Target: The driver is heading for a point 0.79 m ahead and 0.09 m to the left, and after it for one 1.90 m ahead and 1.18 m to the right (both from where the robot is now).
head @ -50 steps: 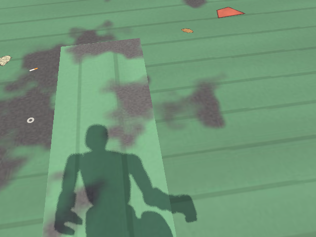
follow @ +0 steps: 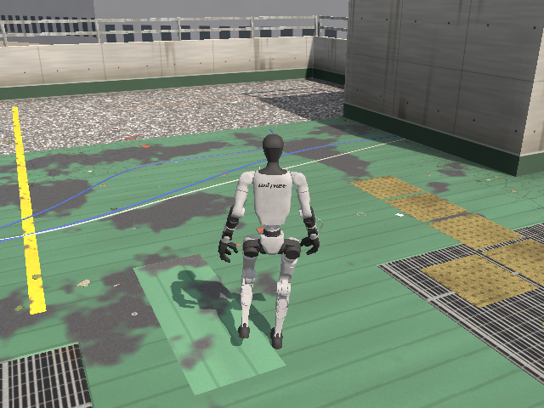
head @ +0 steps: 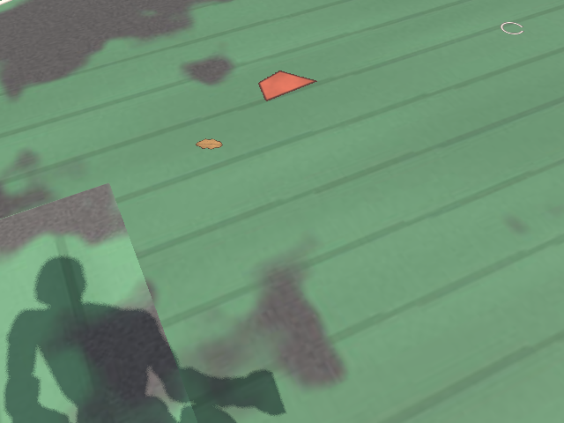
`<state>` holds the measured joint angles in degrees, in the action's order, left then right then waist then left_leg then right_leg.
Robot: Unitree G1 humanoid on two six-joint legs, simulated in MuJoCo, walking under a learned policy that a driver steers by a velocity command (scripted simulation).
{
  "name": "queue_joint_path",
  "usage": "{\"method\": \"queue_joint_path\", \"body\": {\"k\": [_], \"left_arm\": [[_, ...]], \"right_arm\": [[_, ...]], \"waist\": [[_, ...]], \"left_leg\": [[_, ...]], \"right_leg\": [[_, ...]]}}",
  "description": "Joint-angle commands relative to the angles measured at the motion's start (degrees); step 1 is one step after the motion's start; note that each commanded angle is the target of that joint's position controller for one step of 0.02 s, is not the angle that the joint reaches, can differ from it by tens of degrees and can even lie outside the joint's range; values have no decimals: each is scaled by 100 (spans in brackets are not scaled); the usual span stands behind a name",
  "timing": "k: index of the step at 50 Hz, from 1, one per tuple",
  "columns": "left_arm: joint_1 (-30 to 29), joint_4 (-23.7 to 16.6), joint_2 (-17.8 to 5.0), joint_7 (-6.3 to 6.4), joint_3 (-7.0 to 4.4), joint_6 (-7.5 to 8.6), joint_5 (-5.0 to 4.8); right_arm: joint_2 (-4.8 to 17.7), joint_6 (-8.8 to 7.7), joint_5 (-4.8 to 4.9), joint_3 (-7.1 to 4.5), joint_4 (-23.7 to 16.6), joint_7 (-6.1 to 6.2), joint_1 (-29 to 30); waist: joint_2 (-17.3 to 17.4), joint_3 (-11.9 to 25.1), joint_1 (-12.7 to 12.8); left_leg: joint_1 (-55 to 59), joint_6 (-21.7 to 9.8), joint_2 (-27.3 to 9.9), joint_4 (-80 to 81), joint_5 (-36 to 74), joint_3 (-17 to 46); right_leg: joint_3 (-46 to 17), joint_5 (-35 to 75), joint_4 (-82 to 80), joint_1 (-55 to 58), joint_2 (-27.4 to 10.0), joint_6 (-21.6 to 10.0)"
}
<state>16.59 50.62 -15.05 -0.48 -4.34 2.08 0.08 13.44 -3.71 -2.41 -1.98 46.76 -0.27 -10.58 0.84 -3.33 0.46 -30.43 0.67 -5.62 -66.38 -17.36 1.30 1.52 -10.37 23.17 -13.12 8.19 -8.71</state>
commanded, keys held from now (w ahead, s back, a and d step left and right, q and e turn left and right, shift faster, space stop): w+e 0.06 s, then w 0.54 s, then w+q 0.40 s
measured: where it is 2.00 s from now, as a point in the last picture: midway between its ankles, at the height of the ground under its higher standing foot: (295, 234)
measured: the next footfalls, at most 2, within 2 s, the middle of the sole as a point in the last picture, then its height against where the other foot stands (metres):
left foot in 0.36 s outside the picture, level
right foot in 0.88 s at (349, 354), level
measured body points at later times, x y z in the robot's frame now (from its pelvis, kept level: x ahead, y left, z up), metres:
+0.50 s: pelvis +0.29 +0.05 +0.00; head +0.31 +0.06 +0.45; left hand +0.35 +0.31 -0.14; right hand +0.36 -0.23 -0.12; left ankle +0.35 +0.12 -0.74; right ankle +0.18 -0.05 -0.65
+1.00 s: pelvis +0.54 -0.02 +0.00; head +0.56 -0.04 +0.45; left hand +0.70 +0.22 -0.10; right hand +0.54 -0.29 -0.15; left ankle +0.44 +0.10 -0.66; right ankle +0.59 -0.11 -0.74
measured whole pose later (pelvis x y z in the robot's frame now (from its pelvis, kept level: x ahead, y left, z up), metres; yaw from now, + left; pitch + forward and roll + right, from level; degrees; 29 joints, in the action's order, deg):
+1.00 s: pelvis +0.54 -0.02 +0.00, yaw +1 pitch +1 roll +0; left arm 7.6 45.7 -12.8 0.3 -1.4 4.5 2.0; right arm 15.0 -2.4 -0.7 -3.6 53.2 -0.6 -21.6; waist 1.9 -2.1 -2.6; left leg -20.2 -4.7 0.9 -61.9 -21.5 0.9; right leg 5.4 -10.4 27.6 -18.2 -0.1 -2.8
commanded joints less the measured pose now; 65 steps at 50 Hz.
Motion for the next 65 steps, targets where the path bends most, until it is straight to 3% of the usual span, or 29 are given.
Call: {"method": "queue_joint_path", "body": {"k": [1,7,12,15,16,17,18,19,20,21,22,24,27,31,35,39,41,43,44,45,46,47,48,50,54,57,59,61,65], "left_arm": [[224,-290,-776,18,-158,177,-30],[935,-154,-702,34,-111,177,-26],[1298,-15,-700,114,-43,203,73],[1003,-28,-858,166,-48,232,104],[912,-23,-922,162,-55,247,114],[828,-3,-942,131,-49,254,120],[828,-88,-787,100,5,285,88],[1521,-174,-233,66,115,291,-126],[1562,-78,-603,83,56,272,7],[1048,-131,-698,74,30,241,103],[619,-220,-615,24,68,251,134],[496,-268,-476,-52,94,160,209],[528,-225,-305,-126,150,48,243],[-544,-573,-242,-151,213,30,232],[-1397,-832,-81,-163,317,64,182],[-1851,-995,-190,-109,317,123,135],[-1660,-984,-321,-69,274,184,123],[-562,-647,-551,20,159,298,163],[355,-484,-924,107,44,375,296],[809,-526,-1526,160,-109,336,414],[601,-528,-1263,143,-99,228,260],[142,-609,-773,121,25,209,207],[-192,-630,-475,97,92,237,175],[-304,-539,-260,118,148,312,142],[-32,-345,-358,107,87,484,68],[425,-44,-279,48,116,504,124],[445,62,-329,20,118,484,78],[584,170,-441,5,101,455,34],[937,404,-692,17,35,356,93]], "right_arm": [[406,164,-50,-91,-250,-37,-330],[413,158,3,-42,-640,-99,896],[426,62,59,20,-882,-160,1587],[601,-7,80,-36,-797,-139,1091],[715,-31,91,-93,-632,-92,580],[817,-77,93,-157,-365,-25,-263],[1083,-130,-8,-241,-196,64,-1172],[1714,-115,-139,-401,-167,96,-1715],[1433,-24,50,-381,-70,13,-1467],[1023,-1,143,-290,-171,-16,-851],[689,-23,143,-208,-208,-46,-492],[477,-87,138,-122,-49,-25,-444],[558,-219,189,-136,193,-54,-772],[588,-217,223,-140,429,-63,-1164],[686,-188,234,-161,615,-36,-1565],[788,-131,179,-186,701,18,-1774],[887,-104,148,-226,674,49,-1637],[912,-92,176,-247,633,38,-1444],[721,-113,234,-202,490,14,-1365],[71,-109,431,-73,266,22,-1831],[578,-34,290,-189,309,67,-1819],[711,23,200,-252,341,51,-1531],[581,40,180,-237,311,-15,-1270],[454,167,75,-252,285,-106,-1163],[305,338,40,-238,89,-230,-760],[201,302,25,-181,-52,-258,-263],[175,264,14,-119,-199,-283,209],[137,229,6,-43,-320,-297,701],[317,137,65,-31,-468,-211,1088]], "waist": [[-92,283,-168],[-409,120,333],[-467,-21,570],[-542,13,201],[-566,241,-15],[-386,659,-411],[-87,1280,-775],[1132,2088,-578],[1059,1968,-448],[420,913,-247],[30,467,-208],[268,153,29],[352,226,132],[274,-69,-47],[287,-97,-270],[340,-39,-369],[391,37,-204],[169,530,307],[-279,1216,659],[-1402,2039,576],[-1280,1998,474],[-665,1117,286],[-452,605,184],[-685,227,-43],[-531,177,-159],[-459,20,-69],[-495,-82,-67],[-512,-111,34],[-560,-118,121]], "left_leg": [[-410,185,-62,509,410,-100],[-919,193,51,2150,1722,-190],[-802,-69,281,3058,1783,-323],[143,-382,501,3556,1239,-314],[822,-490,700,3650,975,-384],[1815,-628,800,3986,1076,-439],[3204,-876,30,4034,696,352],[4798,-1624,-1597,4254,166,2953],[4531,-1851,-1825,5043,-183,4307],[3605,-1733,-1594,5138,-629,3409],[2901,-1581,-1299,5309,-318,2638],[2185,-1265,-784,5569,635,1632],[2095,-1304,-607,5737,1680,1061],[2246,-1322,-422,6032,1933,679],[2377,-1215,-263,5836,2467,565],[2828,-1207,-442,5367,2987,859],[2913,-1121,-533,5026,3197,1049],[2630,-936,-236,3820,3578,896],[1848,-809,122,2454,2651,625],[37,-554,945,607,-254,-36],[-629,-617,879,-168,-1308,105],[-775,-658,533,-349,-868,276],[-689,-621,336,-187,-443,262],[-373,-510,123,113,-127,196],[-665,-364,39,172,507,100],[-863,-293,144,1008,1010,220],[-650,-242,171,1917,1364,-64],[-248,-227,177,2655,1527,-465],[86,-323,301,3253,1029,-514]], "right_leg": [[-1572,1986,-1106,289,-1471,-771],[-1539,2164,-1092,966,-1365,-345],[-1616,2747,-894,1647,-1607,-315],[-1575,3713,-521,1682,-1760,-151],[-1501,4483,-31,1653,-1702,-70],[-1285,4695,932,1512,-1473,26],[-1132,3457,2275,668,-1236,104],[-593,229,4437,-1076,-302,394],[-761,-1835,5102,-1911,-114,344],[-848,-1335,5211,-2190,-513,324],[-809,-947,4889,-2123,-730,330],[-669,-731,4322,-1782,-1025,407],[-422,-491,4053,-1746,-1122,549],[-125,287,3066,-2418,-1388,765],[73,911,1729,-2106,-1208,918],[26,760,1122,-1835,-1026,885],[-51,351,830,-1372,-943,775],[-39,234,202,183,-800,566],[-846,-190,79,1554,-1629,301],[-2971,-742,-177,3216,-3267,-230],[-3986,-1301,-696,2800,-3469,-464],[-3201,-1611,-823,2038,-3188,-345],[-2452,-1202,-1028,1365,-2899,-230],[-1401,-293,-1310,641,-2478,36],[-508,792,-1530,618,-2403,-15],[-188,1144,-1618,656,-2216,-129],[13,1379,-1618,598,-2049,-135],[31,1623,-1604,578,-1973,-144],[-305,2204,-1165,1145,-2214,-163]]}}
